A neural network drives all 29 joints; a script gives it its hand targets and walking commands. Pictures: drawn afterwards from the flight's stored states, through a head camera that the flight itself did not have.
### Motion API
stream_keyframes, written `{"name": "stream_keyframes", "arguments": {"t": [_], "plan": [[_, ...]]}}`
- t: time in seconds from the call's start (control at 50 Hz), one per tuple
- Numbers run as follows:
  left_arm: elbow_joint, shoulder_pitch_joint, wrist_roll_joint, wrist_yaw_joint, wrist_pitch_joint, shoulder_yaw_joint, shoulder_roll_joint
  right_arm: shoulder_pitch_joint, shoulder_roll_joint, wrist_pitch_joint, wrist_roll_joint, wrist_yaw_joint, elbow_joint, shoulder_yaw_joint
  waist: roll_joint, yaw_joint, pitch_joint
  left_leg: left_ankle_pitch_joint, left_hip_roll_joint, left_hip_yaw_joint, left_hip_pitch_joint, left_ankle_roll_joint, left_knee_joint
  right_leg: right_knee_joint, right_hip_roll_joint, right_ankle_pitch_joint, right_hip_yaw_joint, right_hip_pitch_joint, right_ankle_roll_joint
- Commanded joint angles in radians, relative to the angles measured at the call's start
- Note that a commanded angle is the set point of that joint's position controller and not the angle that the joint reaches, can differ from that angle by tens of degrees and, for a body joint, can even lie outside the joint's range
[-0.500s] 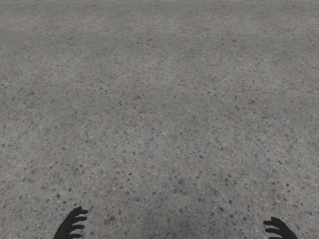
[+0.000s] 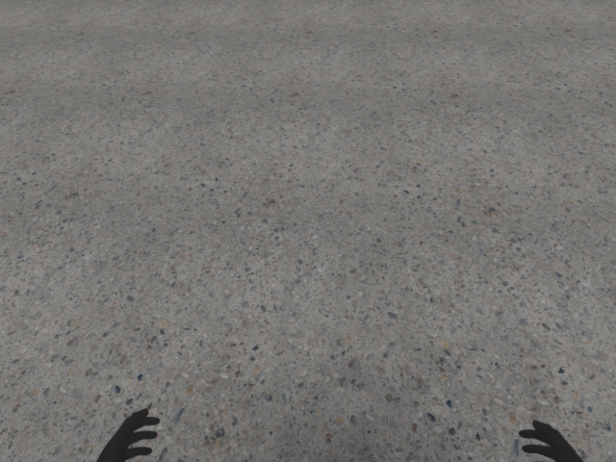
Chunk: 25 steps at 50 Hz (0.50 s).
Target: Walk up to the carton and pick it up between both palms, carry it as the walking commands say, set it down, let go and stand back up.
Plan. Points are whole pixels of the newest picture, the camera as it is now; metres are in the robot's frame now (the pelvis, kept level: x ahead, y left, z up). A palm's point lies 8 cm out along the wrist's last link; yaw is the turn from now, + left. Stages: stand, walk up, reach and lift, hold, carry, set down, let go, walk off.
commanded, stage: stand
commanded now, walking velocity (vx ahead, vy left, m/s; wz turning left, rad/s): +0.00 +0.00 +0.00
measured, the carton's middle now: out of the picture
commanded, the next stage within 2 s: walk up in 0.32 s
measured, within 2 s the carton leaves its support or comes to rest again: neither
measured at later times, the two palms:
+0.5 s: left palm out of the picture +0.11 +0.29 -0.08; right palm out of the picture +0.11 -0.30 -0.08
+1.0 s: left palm out of the picture +0.15 +0.19 -0.09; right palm out of the picture -0.05 -0.31 -0.14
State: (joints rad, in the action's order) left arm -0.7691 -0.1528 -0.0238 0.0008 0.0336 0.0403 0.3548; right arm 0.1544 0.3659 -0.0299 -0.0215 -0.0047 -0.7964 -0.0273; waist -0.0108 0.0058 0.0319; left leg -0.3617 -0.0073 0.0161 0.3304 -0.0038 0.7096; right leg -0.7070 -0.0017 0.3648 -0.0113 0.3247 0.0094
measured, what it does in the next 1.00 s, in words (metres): lifts its right foot, turning right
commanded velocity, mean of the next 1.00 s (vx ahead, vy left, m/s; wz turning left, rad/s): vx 0.01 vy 0.00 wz -0.25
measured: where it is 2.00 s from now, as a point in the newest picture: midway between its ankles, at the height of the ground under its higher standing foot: outside the picture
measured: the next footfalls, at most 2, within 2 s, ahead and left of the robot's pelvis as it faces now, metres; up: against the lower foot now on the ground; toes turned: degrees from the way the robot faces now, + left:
left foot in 1.52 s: -0.02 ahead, +0.06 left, +0.00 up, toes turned -28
right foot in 1.92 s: -0.18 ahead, -0.13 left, +0.00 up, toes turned -49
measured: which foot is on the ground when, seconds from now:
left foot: down 0.00-0.96, up 0.98-1.00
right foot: down 0.00-1.00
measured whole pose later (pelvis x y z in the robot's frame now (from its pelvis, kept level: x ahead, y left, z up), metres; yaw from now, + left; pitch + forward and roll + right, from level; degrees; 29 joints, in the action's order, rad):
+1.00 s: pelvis -0.03 -0.04 +0.01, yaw -16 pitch +0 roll +2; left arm -0.84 -0.12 -0.02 -0.02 -0.04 0.03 0.27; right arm 0.21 0.28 0.07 -0.01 0.02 -0.90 -0.03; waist -0.03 -0.01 0.10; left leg -0.45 -0.13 -0.13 0.34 -0.06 0.76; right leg -0.68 -0.01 0.33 -0.03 0.33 0.04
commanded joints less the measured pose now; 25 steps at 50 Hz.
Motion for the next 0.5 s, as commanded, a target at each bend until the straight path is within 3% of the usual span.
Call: {"name": "stream_keyframes", "arguments": {"t": [0.0,0.06,0.1,0.16,0.18,0.22,0.24,0.28,0.34,0.36,0.38,0.42,0.48], "plan": [[0.040,0.077,0.000,0.000,0.024,0.039,0.179,-0.060,0.163,-0.026,0.006,0.005,0.040,-0.046,0.039,-0.015,-0.095,0.107,-0.070,0.093,-0.056,0.071,-0.155,0.184,-0.090,-0.121,0.129,-0.036,0.066],[0.024,0.080,0.003,0.000,0.023,0.040,0.183,-0.043,0.157,-0.027,0.005,0.004,0.016,-0.040,0.034,-0.009,-0.062,0.115,-0.081,0.106,-0.039,0.073,-0.184,0.210,-0.092,-0.100,0.120,-0.053,0.059],[0.018,0.069,-0.002,0.001,0.021,0.039,0.189,-0.056,0.177,-0.025,0.005,0.003,0.005,-0.041,-0.030,-0.011,-0.094,0.129,-0.080,0.099,-0.064,0.067,-0.206,0.216,-0.090,-0.118,0.121,-0.074,0.055],[-0.006,0.073,0.005,0.003,0.022,0.038,0.181,-0.070,0.179,-0.025,0.003,0.003,0.001,-0.041,0.003,0.000,-0.066,0.129,-0.078,0.106,-0.053,0.071,-0.217,0.234,-0.086,-0.114,0.117,-0.071,0.053],[-0.013,0.086,0.001,0.002,0.021,0.039,0.187,-0.053,0.177,-0.027,0.005,0.003,-0.014,-0.034,0.010,-0.010,-0.088,0.157,-0.076,0.110,-0.065,0.066,-0.222,0.237,-0.095,-0.130,0.123,-0.092,0.058],[-0.027,0.079,0.014,-0.004,0.015,0.034,0.178,-0.055,0.177,-0.027,0.000,0.005,-0.034,-0.031,-0.027,-0.001,-0.086,0.163,-0.096,0.120,-0.069,0.067,-0.245,0.236,-0.089,-0.142,0.105,-0.103,0.048],[-0.039,0.073,0.013,-0.002,0.016,0.032,0.188,-0.066,0.178,-0.027,0.006,0.005,-0.029,-0.035,-0.007,0.006,-0.060,0.179,-0.095,0.128,-0.071,0.062,-0.250,0.234,-0.079,-0.143,0.103,-0.103,0.044],[-0.046,0.096,0.001,0.001,0.014,0.036,0.183,-0.073,0.186,-0.025,0.012,0.005,-0.041,-0.034,-0.009,-0.017,-0.086,0.207,-0.098,0.116,-0.109,0.060,-0.266,0.265,-0.085,-0.188,0.108,-0.113,0.044],[-0.067,0.084,0.005,-0.003,0.017,0.027,0.176,-0.062,0.180,-0.023,0.013,0.006,-0.067,-0.028,-0.003,-0.001,-0.037,0.192,-0.092,0.113,-0.102,0.054,-0.279,0.291,-0.095,-0.171,0.117,-0.098,0.042],[-0.079,0.098,0.008,-0.004,0.016,0.024,0.163,-0.070,0.183,-0.023,0.003,0.008,-0.071,-0.027,-0.025,-0.004,-0.037,0.168,-0.091,0.105,-0.107,0.054,-0.291,0.291,-0.088,-0.148,0.105,-0.099,0.040],[-0.081,0.102,0.007,-0.003,0.015,0.026,0.179,-0.058,0.181,-0.022,0.010,0.005,-0.077,-0.021,0.025,-0.010,-0.041,0.153,-0.095,0.124,-0.094,0.059,-0.300,0.306,-0.090,-0.145,0.103,-0.113,0.037],[-0.095,0.100,0.005,-0.004,0.017,0.030,0.188,-0.074,0.187,-0.020,0.004,0.002,-0.095,-0.027,-0.010,-0.013,-0.043,0.162,-0.091,0.111,-0.107,0.049,-0.310,0.325,-0.100,-0.153,0.116,-0.113,0.036],[-0.110,0.121,0.005,-0.001,0.013,0.028,0.177,-0.080,0.177,-0.018,0.009,0.004,-0.107,-0.024,0.014,-0.012,-0.048,0.188,-0.094,0.101,-0.128,0.042,-0.310,0.354,-0.113,-0.158,0.126,-0.138,0.039]]}}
